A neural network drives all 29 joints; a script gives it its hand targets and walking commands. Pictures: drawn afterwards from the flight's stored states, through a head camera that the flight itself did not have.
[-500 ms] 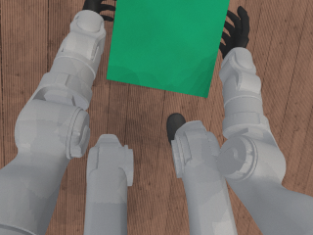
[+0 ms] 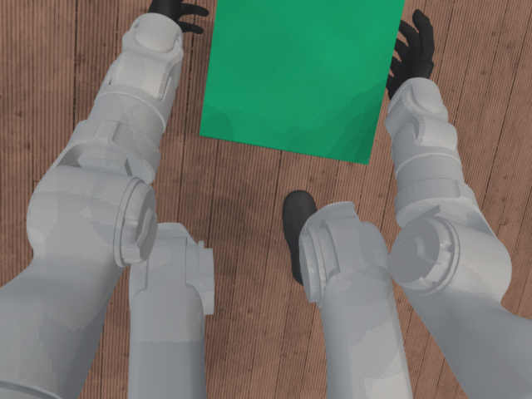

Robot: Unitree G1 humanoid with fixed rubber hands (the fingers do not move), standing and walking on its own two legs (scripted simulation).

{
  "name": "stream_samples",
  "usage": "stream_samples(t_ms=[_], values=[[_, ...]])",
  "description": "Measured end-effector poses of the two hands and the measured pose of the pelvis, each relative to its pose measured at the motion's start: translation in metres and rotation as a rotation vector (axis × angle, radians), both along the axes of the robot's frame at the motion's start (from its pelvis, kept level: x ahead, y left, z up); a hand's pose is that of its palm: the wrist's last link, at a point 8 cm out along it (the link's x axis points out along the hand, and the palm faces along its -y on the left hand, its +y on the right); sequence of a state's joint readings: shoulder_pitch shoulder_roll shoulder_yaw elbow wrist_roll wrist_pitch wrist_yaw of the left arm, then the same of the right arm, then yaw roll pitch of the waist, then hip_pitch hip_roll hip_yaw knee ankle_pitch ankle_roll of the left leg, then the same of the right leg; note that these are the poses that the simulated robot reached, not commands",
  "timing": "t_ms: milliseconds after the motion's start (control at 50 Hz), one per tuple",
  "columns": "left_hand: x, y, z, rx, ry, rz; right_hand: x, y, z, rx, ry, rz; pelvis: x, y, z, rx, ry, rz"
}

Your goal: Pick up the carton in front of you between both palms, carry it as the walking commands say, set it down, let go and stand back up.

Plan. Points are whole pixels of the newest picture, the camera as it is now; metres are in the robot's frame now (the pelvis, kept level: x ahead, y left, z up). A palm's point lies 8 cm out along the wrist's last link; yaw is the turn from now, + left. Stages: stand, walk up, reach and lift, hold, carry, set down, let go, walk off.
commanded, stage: set down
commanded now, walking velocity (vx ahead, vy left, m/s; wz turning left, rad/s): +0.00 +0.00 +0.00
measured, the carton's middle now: (281, 82) +0.49 -0.08 -0.26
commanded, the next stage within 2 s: let go in 1.54 s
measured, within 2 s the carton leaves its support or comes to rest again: neither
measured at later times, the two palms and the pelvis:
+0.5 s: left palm (129, 20) +0.55 +0.12 -0.21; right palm (423, 102) +0.44 -0.27 -0.18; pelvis -0.01 -0.01 -0.01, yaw +0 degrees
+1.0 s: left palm out of the picture +0.57 +0.11 -0.04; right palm (502, 89) +0.44 -0.25 -0.05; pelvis +0.00 -0.02 +0.08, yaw +1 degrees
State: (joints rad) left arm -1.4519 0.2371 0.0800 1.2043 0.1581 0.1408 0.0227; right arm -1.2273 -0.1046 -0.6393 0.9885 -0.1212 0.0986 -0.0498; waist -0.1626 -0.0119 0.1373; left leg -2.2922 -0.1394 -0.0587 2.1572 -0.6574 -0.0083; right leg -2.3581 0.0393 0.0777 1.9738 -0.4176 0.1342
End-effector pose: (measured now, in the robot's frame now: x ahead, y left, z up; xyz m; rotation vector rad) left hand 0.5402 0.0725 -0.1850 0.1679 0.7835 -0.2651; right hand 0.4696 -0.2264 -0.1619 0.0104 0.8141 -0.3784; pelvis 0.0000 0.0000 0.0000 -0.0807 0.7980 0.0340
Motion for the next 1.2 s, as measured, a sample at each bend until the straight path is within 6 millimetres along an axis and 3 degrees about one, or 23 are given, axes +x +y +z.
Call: stream_samples(t_ms=[260,320,420,520,620,700,920,1200], values=[[0.002,-0.002,-0.006,-0.029,-0.043,-0.022,-0.003,-0.004,-0.007,0.007,0.001,-0.002,-0.003,-0.004,-0.007,-0.005,-0.039,0.0],[0.002,0.009,-0.013,-0.006,-0.059,0.008,-0.012,-0.007,-0.014,-0.007,0.025,-0.008,-0.005,-0.005,-0.007,-0.008,-0.051,0.0],[0.003,0.04,-0.026,0.044,-0.054,0.053,-0.024,-0.028,-0.021,-0.043,0.031,-0.048,-0.007,-0.008,-0.006,-0.011,-0.056,0.004],[0.01,0.043,-0.019,0.035,-0.094,0.051,-0.025,-0.042,-0.02,-0.047,-0.009,-0.056,-0.01,-0.012,-0.007,-0.006,-0.059,0.008],[0.019,0.03,0.005,0.024,-0.159,0.05,-0.018,-0.039,-0.005,-0.027,-0.083,-0.055,-0.013,-0.016,-0.006,0.006,-0.075,-0.003],[0.022,0.026,0.035,0.047,-0.186,0.047,-0.016,-0.028,0.017,0.001,-0.14,-0.057,-0.013,-0.019,0.004,0.021,-0.084,-0.014],[0.028,0.034,0.124,0.058,-0.132,0.083,-0.03,-0.025,0.093,0.005,-0.145,-0.08,-0.005,-0.022,0.061,0.04,-0.039,-0.018],[0.03,0.041,0.195,0.055,-0.155,0.057,-0.028,-0.025,0.175,-0.016,-0.167,-0.075,0.011,-0.021,0.125,0.04,0.029,-0.015]])
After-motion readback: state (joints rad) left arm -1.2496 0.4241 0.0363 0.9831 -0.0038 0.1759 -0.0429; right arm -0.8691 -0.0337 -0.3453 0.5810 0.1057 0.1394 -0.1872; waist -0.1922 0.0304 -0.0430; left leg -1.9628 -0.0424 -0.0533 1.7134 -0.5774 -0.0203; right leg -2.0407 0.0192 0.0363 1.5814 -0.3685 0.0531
